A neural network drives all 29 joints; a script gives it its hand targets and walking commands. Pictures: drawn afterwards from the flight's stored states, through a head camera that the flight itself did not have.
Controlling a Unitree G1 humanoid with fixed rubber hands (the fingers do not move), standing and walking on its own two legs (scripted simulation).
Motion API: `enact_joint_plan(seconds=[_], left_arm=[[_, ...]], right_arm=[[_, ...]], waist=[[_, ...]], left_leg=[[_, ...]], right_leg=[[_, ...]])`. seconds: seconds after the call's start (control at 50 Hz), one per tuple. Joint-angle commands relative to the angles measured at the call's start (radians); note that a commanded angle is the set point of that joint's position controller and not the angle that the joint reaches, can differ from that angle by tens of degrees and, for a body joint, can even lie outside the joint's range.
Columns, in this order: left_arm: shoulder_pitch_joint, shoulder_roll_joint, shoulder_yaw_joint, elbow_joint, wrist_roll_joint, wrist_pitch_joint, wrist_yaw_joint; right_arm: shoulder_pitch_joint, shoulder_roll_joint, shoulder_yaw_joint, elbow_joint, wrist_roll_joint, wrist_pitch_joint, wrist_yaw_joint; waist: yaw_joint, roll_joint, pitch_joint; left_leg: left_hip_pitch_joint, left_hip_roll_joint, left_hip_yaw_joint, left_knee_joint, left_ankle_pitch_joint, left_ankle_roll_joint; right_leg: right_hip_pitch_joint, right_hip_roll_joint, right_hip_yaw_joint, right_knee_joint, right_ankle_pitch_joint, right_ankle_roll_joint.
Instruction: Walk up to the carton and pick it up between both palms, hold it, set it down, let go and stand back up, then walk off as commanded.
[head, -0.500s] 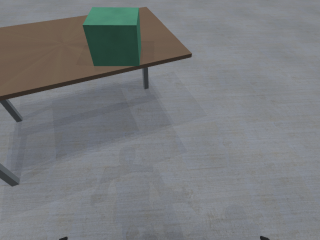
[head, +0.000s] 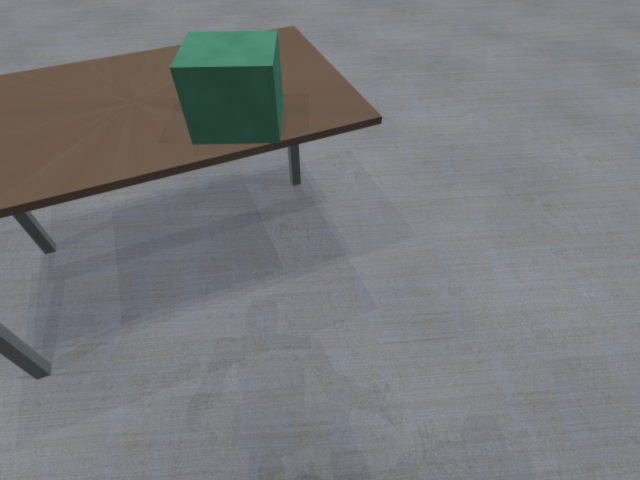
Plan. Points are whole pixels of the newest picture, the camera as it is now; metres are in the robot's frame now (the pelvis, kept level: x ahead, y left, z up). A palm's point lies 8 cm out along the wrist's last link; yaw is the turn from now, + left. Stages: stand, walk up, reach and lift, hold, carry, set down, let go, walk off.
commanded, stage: stand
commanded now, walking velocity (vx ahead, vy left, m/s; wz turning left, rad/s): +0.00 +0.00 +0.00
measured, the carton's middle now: (234, 88) +0.95 +0.22 +0.02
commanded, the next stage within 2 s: walk up in 0.12 s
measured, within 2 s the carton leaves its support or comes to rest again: neither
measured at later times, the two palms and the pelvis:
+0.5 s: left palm out of the picture +0.07 +0.31 -0.10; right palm out of the picture +0.09 -0.30 -0.10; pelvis +0.01 +0.00 +0.01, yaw +6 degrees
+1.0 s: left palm (72, 440) +0.22 +0.36 -0.11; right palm (518, 424) +0.24 -0.26 -0.12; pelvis +0.17 +0.03 -0.02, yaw +14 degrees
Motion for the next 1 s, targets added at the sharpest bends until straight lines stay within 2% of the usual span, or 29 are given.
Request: enact_joint_plan(seconds=[0.0, 0.04, 0.12, 0.14, 0.28, 0.3, 0.32, 0.36, 0.38, 0.42, 0.46, 0.48, 0.54, 0.56, 0.58, 0.6, 0.62, 0.64, 0.66, 0.7, 0.72, 0.76, 0.78, 0.82, 0.88, 0.92, 0.94, 0.96, 0.98], left_arm=[[-0.043, 0.231, 0.048, -0.059, 0.005, -0.027, 0.015], [-0.032, 0.226, 0.046, -0.042, -0.013, -0.030, 0.004], [-0.057, 0.220, 0.039, -0.024, -0.003, -0.031, 0.014], [-0.027, 0.231, 0.038, -0.023, -0.010, -0.034, 0.023], [-0.078, 0.211, 0.047, -0.005, 0.003, -0.024, 0.012], [0.004, 0.346, 0.128, -0.046, 0.010, -0.043, -0.019], [0.049, 0.360, 0.142, -0.044, 0.019, -0.048, -0.028], [0.044, 0.386, 0.170, -0.068, 0.023, -0.052, -0.025], [0.055, 0.404, 0.179, -0.082, 0.030, -0.061, -0.022], [0.022, 0.346, 0.164, -0.114, 0.022, -0.078, -0.021], [-0.064, 0.341, 0.167, -0.152, 0.026, -0.077, -0.033], [-0.014, 0.359, 0.180, -0.156, 0.029, -0.082, -0.034], [-0.139, 0.327, 0.162, -0.196, 0.027, -0.056, -0.048], [-0.121, 0.266, 0.139, -0.221, 0.037, -0.044, -0.051], [-0.078, 0.168, 0.127, -0.243, 0.031, -0.031, -0.052], [-0.020, 0.153, 0.117, -0.256, 0.014, -0.027, -0.058], [-0.087, 0.256, 0.131, -0.280, 0.026, -0.027, -0.057], [-0.102, 0.314, 0.146, -0.252, 0.022, -0.035, -0.061], [-0.068, 0.332, 0.143, -0.231, 0.010, -0.047, -0.059], [-0.031, 0.297, 0.140, -0.190, 0.010, -0.057, -0.059], [0.004, 0.303, 0.139, -0.195, 0.013, -0.059, -0.061], [0.002, 0.303, 0.145, -0.195, 0.013, -0.045, -0.069], [-0.028, 0.285, 0.142, -0.213, 0.006, -0.044, -0.069], [-0.073, 0.241, 0.137, -0.261, 0.008, -0.053, -0.078], [-0.063, 0.251, 0.137, -0.257, 0.003, -0.061, -0.079], [0.032, 0.265, 0.151, -0.212, -0.003, -0.062, -0.080], [0.158, 0.279, 0.176, -0.202, 0.006, -0.060, -0.069], [0.274, 0.295, 0.186, -0.173, -0.002, -0.058, -0.060], [0.319, 0.398, 0.201, -0.187, 0.017, -0.068, -0.055]], right_arm=[[-0.081, -0.183, -0.044, -0.075, 0.003, -0.020, -0.013], [-0.054, -0.203, -0.035, -0.047, 0.009, -0.027, -0.007], [-0.049, -0.236, -0.055, -0.037, 0.010, -0.020, -0.012], [-0.028, -0.225, -0.055, -0.026, 0.014, -0.024, -0.011], [-0.060, -0.225, -0.052, -0.007, 0.002, -0.027, -0.005], [-0.016, -0.301, -0.081, -0.050, 0.004, -0.024, 0.027], [-0.044, -0.281, -0.077, -0.072, -0.009, -0.019, 0.040], [-0.082, -0.234, -0.079, -0.115, -0.021, -0.013, 0.049], [-0.103, -0.220, -0.074, -0.152, -0.025, -0.021, 0.047], [-0.028, -0.259, -0.088, -0.143, -0.021, -0.024, 0.056], [0.088, -0.262, -0.098, -0.127, 0.002, -0.031, 0.073], [0.080, -0.250, -0.106, -0.140, -0.002, -0.039, 0.074], [0.311, -0.272, -0.130, -0.061, 0.000, -0.049, 0.066], [0.440, -0.293, -0.140, -0.012, 0.009, -0.058, 0.055], [0.502, -0.376, -0.164, -0.009, -0.012, -0.058, 0.039], [0.413, -0.434, -0.173, -0.089, -0.034, -0.067, 0.029], [0.273, -0.463, -0.161, -0.124, -0.001, -0.073, 0.026], [0.194, -0.429, -0.155, -0.155, -0.011, -0.079, 0.026], [0.197, -0.418, -0.150, -0.191, -0.016, -0.089, 0.019], [0.240, -0.405, -0.125, -0.167, -0.002, -0.103, 0.019], [0.261, -0.401, -0.126, -0.180, 0.006, -0.113, 0.017], [0.272, -0.371, -0.121, -0.188, 0.002, -0.113, 0.009], [0.313, -0.369, -0.116, -0.197, 0.000, -0.116, 0.008], [0.303, -0.367, -0.114, -0.206, -0.003, -0.120, 0.001], [0.290, -0.364, -0.099, -0.224, 0.014, -0.115, -0.006], [0.264, -0.370, -0.107, -0.253, 0.021, -0.113, -0.008], [0.249, -0.352, -0.091, -0.260, 0.017, -0.103, -0.010], [0.223, -0.305, -0.074, -0.269, 0.003, -0.098, -0.010], [0.269, -0.211, -0.048, -0.293, 0.025, -0.100, -0.013]], waist=[[-0.014, 0.018, -0.104], [0.014, -0.012, -0.151], [-0.014, -0.053, -0.135], [-0.011, 0.002, -0.139], [0.001, -0.040, -0.089], [0.045, -0.093, -0.157], [0.058, -0.050, -0.050], [0.075, -0.229, -0.019], [0.093, -0.177, 0.067], [0.045, -0.053, 0.041], [-0.007, -0.180, -0.022], [0.011, -0.190, 0.007], [-0.123, -0.165, -0.057], [-0.157, 0.065, -0.101], [-0.189, 0.340, -0.085], [-0.128, 0.401, -0.054], [-0.084, 0.287, 0.079], [-0.044, 0.187, 0.137], [-0.047, 0.069, 0.090], [-0.039, 0.120, 0.000], [-0.023, 0.176, -0.001], [-0.048, 0.168, -0.020], [-0.049, 0.121, -0.035], [-0.043, 0.173, -0.021], [-0.039, 0.106, -0.029], [0.013, 0.114, -0.113], [0.095, 0.065, -0.137], [0.159, -0.047, -0.165], [0.157, -0.351, -0.184]], left_leg=[[0.011, 0.105, -0.126, -0.217, 0.144, 0.049], [0.048, 0.099, -0.108, -0.207, 0.197, 0.028], [0.092, 0.104, -0.101, -0.206, 0.265, 0.027], [0.115, 0.109, -0.104, -0.212, 0.305, 0.033], [0.095, 0.112, -0.083, -0.277, 0.224, 0.017], [-0.106, 0.063, -0.134, -0.206, -0.292, 0.080], [-0.245, 0.044, -0.131, -0.161, -0.398, 0.070], [-0.363, 0.009, -0.012, 0.249, -0.181, 0.039], [-0.469, 0.048, -0.089, 0.334, -0.184, 0.034], [-0.423, 0.082, -0.151, 0.301, -0.126, 0.030], [-0.288, 0.092, -0.083, 0.224, -0.108, 0.014], [-0.266, 0.116, -0.064, 0.170, -0.088, 0.015], [0.169, 0.053, 0.060, -0.094, 0.071, 0.019], [0.328, 0.002, 0.020, -0.127, 0.053, 0.023], [0.393, 0.082, -0.193, -0.236, -0.290, 0.081], [0.309, 0.321, -0.750, -0.477, -0.684, 0.178], [0.066, 0.418, -0.846, -0.598, -0.701, 0.274], [-0.003, 0.427, -0.859, -0.579, -0.696, 0.296], [0.041, 0.363, -0.739, -0.473, -0.450, 0.279], [0.087, 0.299, -0.514, -0.372, -0.130, 0.237], [0.068, 0.314, -0.502, -0.352, -0.042, 0.252], [0.073, 0.223, -0.396, -0.311, 0.051, 0.236], [0.139, 0.251, -0.380, -0.306, 0.144, 0.235], [0.124, 0.272, -0.384, -0.271, 0.305, 0.250], [0.082, 0.231, -0.278, -0.191, 0.483, 0.204], [-0.077, 0.187, -0.203, -0.085, 0.447, 0.172], [-0.140, 0.133, -0.153, 0.074, 0.509, 0.146], [-0.215, 0.065, -0.096, 0.312, 0.423, 0.110], [-0.422, -0.064, -0.069, 0.584, -0.070, 0.065]], right_leg=[[0.039, -0.080, 0.098, -0.148, 0.162, -0.084], [0.084, -0.087, 0.098, -0.167, 0.209, -0.083], [0.075, -0.091, 0.079, -0.196, 0.285, -0.070], [0.090, -0.086, 0.101, -0.212, 0.291, -0.080], [0.110, -0.082, 0.082, -0.271, 0.256, -0.064], [0.251, -0.064, 0.064, -0.224, -0.322, -0.099], [0.227, -0.118, 0.154, -0.256, -0.470, -0.135], [0.221, -0.368, 0.451, -0.518, -0.553, -0.257], [0.203, -0.440, 0.513, -0.547, -0.540, -0.301], [0.217, -0.373, 0.383, -0.492, -0.399, -0.269], [0.198, -0.300, 0.178, -0.452, -0.278, -0.204], [0.135, -0.329, 0.176, -0.447, -0.248, -0.225], [-0.091, -0.180, -0.071, -0.178, -0.296, -0.154], [-0.224, -0.111, -0.138, 0.083, -0.353, -0.100], [-0.426, -0.008, -0.186, 0.406, -0.436, -0.099], [-0.610, 0.029, -0.060, 0.589, -0.349, -0.065], [-0.558, -0.049, 0.039, 0.555, -0.232, -0.063], [-0.490, -0.098, 0.072, 0.543, -0.241, -0.065], [-0.478, -0.102, 0.080, 0.502, -0.200, -0.074], [-0.364, -0.123, 0.052, 0.394, -0.169, -0.063], [-0.366, -0.131, 0.045, 0.376, -0.094, -0.060], [-0.287, -0.103, 0.002, 0.300, -0.074, -0.036], [-0.328, -0.097, -0.017, 0.273, -0.071, -0.044], [-0.330, -0.096, -0.011, 0.197, -0.065, -0.045], [-0.200, -0.056, -0.077, 0.057, 0.015, -0.062], [0.069, -0.014, -0.104, 0.000, 0.148, -0.067], [0.241, 0.040, -0.140, -0.004, 0.082, -0.068], [0.329, -0.002, -0.050, -0.089, 0.013, -0.099], [0.399, -0.282, 0.389, -0.273, -0.267, -0.142]])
